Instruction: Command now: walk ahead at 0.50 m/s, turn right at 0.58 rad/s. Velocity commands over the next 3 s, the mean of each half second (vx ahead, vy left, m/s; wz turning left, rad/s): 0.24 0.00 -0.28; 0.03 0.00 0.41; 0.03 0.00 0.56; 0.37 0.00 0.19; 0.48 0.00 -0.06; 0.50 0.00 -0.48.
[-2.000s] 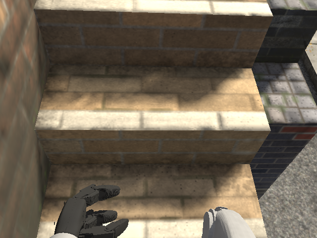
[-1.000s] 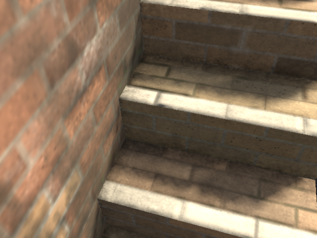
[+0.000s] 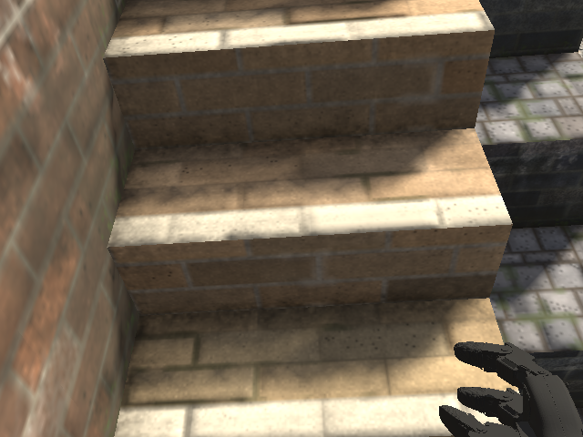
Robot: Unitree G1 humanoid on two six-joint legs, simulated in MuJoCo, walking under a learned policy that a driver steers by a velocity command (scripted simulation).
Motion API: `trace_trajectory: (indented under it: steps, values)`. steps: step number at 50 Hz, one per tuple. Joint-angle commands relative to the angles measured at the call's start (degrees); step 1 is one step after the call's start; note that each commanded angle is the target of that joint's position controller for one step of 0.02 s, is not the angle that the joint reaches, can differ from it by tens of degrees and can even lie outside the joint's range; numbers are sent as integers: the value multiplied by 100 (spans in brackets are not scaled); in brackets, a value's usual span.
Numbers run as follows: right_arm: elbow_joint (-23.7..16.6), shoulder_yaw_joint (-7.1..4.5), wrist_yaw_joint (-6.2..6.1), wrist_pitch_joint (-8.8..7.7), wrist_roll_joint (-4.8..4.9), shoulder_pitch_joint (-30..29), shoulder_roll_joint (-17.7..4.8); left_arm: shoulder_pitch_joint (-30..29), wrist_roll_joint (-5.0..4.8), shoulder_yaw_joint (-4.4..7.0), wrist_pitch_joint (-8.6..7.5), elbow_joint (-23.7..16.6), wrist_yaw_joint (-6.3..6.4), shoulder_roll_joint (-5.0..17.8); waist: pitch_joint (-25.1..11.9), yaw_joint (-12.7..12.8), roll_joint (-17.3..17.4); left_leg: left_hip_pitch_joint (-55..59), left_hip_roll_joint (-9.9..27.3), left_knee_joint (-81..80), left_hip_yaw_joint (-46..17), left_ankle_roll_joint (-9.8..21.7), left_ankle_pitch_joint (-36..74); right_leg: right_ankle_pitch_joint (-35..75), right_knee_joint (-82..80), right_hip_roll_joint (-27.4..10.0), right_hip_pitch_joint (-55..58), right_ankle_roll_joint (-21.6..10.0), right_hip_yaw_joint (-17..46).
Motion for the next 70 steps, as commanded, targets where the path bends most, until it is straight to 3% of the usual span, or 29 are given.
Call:
trace_trajectory:
  steps: [1, 7, 11, 12, 13, 14, 15, 17, 20, 23, 27, 32, 36, 40, 42, 44, 46, 48, 49, 50, 53, 55, 56, 58, 59, 60, 64, 66, 70]
  values:
    - [-846, -77, -59, -173, 60, -1048, -313, -383, -5, 274, -266, -512, 30, 1099, 359, -229, -986, -2137, 32, 1415, -506, 190, -557, 749, -1676, -1798, 959, -1304, 2699]
    - [-1206, 142, 70, -124, 137, -1284, 126, -377, -146, 256, 57, -361, 263, 1144, 373, -260, -821, -2010, 278, -486, -79, 250, -1062, 2324, -1876, -1534, 1056, -825, 1798]
    - [-591, 151, -62, 103, 249, 327, 228, -849, -422, 325, 271, -315, 273, 1503, -483, -1006, -1587, 3062, -220, -6139, 709, 75, -968, 5709, -2292, -1209, -79, -462, 749]
    - [-271, -134, -180, 102, 137, 1395, -264, -608, -545, 405, 203, -109, 162, 1568, -1475, -1352, -1705, 3888, -444, -6497, -67, 131, -1070, 7723, -870, -1131, 722, -348, 507]
    - [25, -282, -294, 204, -133, 2109, -1215, -1405, -648, 390, 245, -446, -49, 1281, -1869, -1687, 770, 4315, 649, -8292, -2771, 459, -309, 5205, 1373, -390, -166, 235, -88]
    - [37, -280, -412, 265, -80, 1594, -1522, -962, -434, 248, 379, -386, -181, 453, -2212, -1094, 1955, 3584, 1658, -10586, -5243, 1002, -158, 1007, 3366, -1, -106, 476, 260]
    - [232, -283, -393, 163, 112, 851, -1227, -310, -254, 227, 439, 194, -240, 284, -1961, -563, 958, 2832, 1830, -10739, -5786, 1030, -1488, 1347, 4882, -57, 45, 570, 946]
    - [613, -265, -279, 136, 411, -350, -754, -559, 152, 170, 611, 302, -189, 369, -562, -53, 547, 1362, 1464, -9731, -4265, 945, -3208, 1733, 6342, -48, -784, 502, 492]
    - [1316, -150, -218, 8, 364, -100, -241, -1056, 68, -60, 747, 327, -250, -25, 72, -14, -447, 1158, 1069, -8730, -2732, 602, -2123, 1893, 5771, -32, -1056, 463, 678]
    - [1566, -123, -201, -28, 262, -229, -211, -1051, 11, -214, 888, 126, -299, -44, 190, 151, 134, 1525, 467, -8584, -1329, 441, -570, 1441, 3559, -219, -730, 374, -267]
    - [1580, -187, -450, 280, 129, 837, -283, -1208, -143, -204, 863, 172, -104, -7, 70, -508, 714, 2319, 460, -8643, -1908, 638, -605, 1043, 733, -461, -486, 50, -682]
    - [1556, -420, -567, 523, 26, 1602, -754, -1311, -397, -243, 672, 87, 18, -227, 225, -835, 134, 2930, 111, -7964, -2093, 474, 107, 2173, -3114, -398, 106, -302, -1324]
    - [1564, -500, -550, 537, 146, 1480, -466, -695, -382, -186, 585, 396, 5, -28, -71, -825, -307, 2509, -368, -6180, -1580, 405, 1209, 3732, -4031, -853, 1078, -77, -1141]
    - [1318, -390, -657, 142, 683, 1395, 287, -396, -157, -139, 340, 648, 53, 541, -153, -863, -3405, -1556, -1084, -868, 843, -22, -2198, 12071, -944, -2074, 3407, 267, -1426]
    - [1429, -377, -709, -29, 452, 1074, 156, -103, -201, -158, 343, 743, 157, 327, 134, -727, -1923, -1854, -1026, -114, 724, -68, -2121, 12281, -1195, -2093, 3153, 337, -1430]
    - [1114, -208, -482, 278, 130, 785, -143, -1361, -81, -48, 224, 283, 522, 896, -159, -1568, -719, 805, -464, -2881, 880, 282, -1425, 12291, -1322, -2123, 1672, 599, -1866]
    - [1171, -277, -482, 726, 69, 900, -574, -1223, -210, 65, 161, 249, 805, 1391, -328, -1442, -1065, 2165, -1038, -4738, 1092, 415, -3286, 12606, -1604, -2224, 1497, 744, -1402]
    - [1504, -338, -441, 788, -45, 2148, -760, -1146, -347, 112, 196, 197, 756, 1586, -574, -1927, -804, 3210, -961, -5852, -17, 742, -2058, 10886, 301, -2304, 1274, 491, -1140]
    - [1876, -409, -539, 880, 17, 2843, -778, -1623, -361, 106, 367, -83, 491, 1470, -273, -2463, 502, 3567, -470, -7523, -1630, 1471, -1538, 7533, 2123, -1018, -398, 647, -1642]
    - [1938, -310, -551, 875, -20, 2087, -637, -2238, -200, -79, 434, -293, 195, 698, 35, -1973, 1097, 2556, 276, -9216, -4078, 2239, -1273, 551, 4699, 379, -1110, 997, -1123]
    - [1174, -298, -519, 440, -133, -490, -287, -1719, 92, -262, 402, -749, 235, 312, 922, -408, -732, -1722, 177, -7385, -4025, 1899, -851, -948, 6409, -272, -325, 796, 1347]
    - [659, -146, -607, 322, -229, -1261, 6, -425, 214, -268, 444, -438, 301, 303, 696, 109, -1228, -1823, -98, -6716, -2805, 1276, 56, -79, 5199, -199, 102, 608, 506]
    - [646, -95, -613, 308, -238, -940, 134, -304, -54, -322, 486, -529, 348, 297, 785, 77, -871, -1137, -155, -6734, -2583, 1003, 629, -618, 3438, -534, -229, 507, 968]
    - [989, -225, -623, 475, -279, 243, -47, -819, -262, -543, 353, -771, 342, -98, 700, -450, -860, 1491, -815, -5737, -1998, 635, 1455, -765, -999, -586, -800, 368, 348]
    - [935, -349, -512, 594, -216, 533, -406, -579, -341, -569, 81, -434, 223, -192, 616, -534, -1708, 2940, -1246, -4853, -743, 329, 1520, 2394, -2954, -298, -665, 468, -919]
    - [879, -503, -475, 611, -210, 1229, -687, -1476, -536, -533, 78, -337, 279, -316, 773, -1276, -1195, 3435, -1305, -5173, -476, 279, 601, 3798, -4286, -403, -310, 431, -1352]
    - [342, -688, -210, 447, 247, 1644, -594, -1609, -214, 36, -296, -609, 270, 1557, -822, -1553, -1083, -630, -1369, -974, -18, -341, -2497, 13657, -789, -2771, 4396, -307, -661]
    - [281, -563, -222, 300, -58, 578, -516, -957, -68, 162, -345, -559, 336, 1416, -927, -755, -119, -3099, -1074, 912, -229, -374, -1301, 10970, -604, -2656, 5651, -181, -637]
    - [-70, -405, 26, 336, -143, -260, -512, -346, -38, 150, -354, -307, 520, 1053, -710, -595, -356, -2781, -564, 557, -157, -143, -698, 9634, -1028, -2514, 4838, 292, -1080]
Next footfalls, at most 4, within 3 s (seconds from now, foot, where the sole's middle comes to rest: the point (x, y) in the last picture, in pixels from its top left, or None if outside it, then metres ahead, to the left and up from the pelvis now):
0.24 left None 0.25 0.17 -0.56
0.76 right None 0.01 -0.05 -0.76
0.94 left None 0.16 0.04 -0.56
1.24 right None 0.03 -0.18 -0.74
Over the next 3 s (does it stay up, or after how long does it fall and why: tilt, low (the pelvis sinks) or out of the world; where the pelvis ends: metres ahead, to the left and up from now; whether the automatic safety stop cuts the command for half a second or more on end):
stays up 0.75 0.15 0.62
